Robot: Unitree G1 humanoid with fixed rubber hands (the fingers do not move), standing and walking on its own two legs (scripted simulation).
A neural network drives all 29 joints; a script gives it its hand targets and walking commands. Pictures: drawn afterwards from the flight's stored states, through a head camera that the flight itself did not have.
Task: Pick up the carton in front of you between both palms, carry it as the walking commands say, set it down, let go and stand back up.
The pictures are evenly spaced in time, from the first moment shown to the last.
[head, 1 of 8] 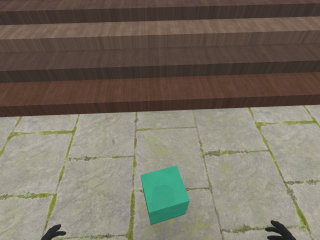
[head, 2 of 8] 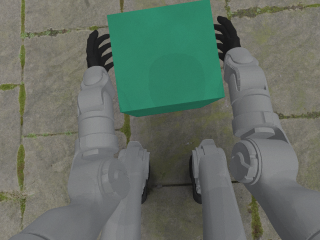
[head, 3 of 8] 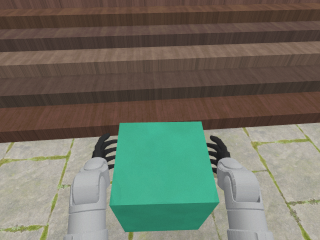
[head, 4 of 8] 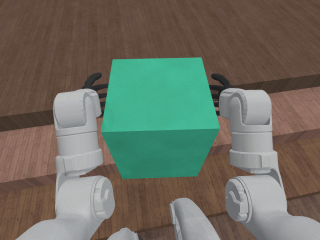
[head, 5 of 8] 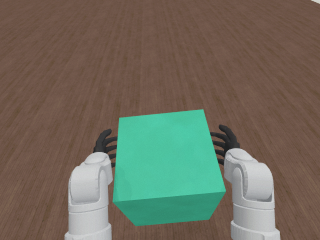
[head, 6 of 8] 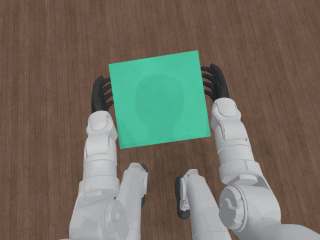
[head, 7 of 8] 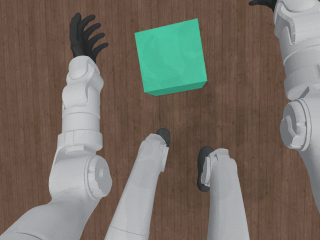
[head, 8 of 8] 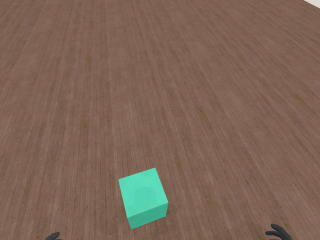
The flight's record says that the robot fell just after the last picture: no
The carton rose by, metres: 1.65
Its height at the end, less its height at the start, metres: +0.90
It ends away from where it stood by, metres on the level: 4.73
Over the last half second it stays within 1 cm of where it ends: yes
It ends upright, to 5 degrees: yes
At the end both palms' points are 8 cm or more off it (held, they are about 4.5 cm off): yes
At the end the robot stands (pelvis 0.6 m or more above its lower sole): yes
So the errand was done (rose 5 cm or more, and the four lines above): yes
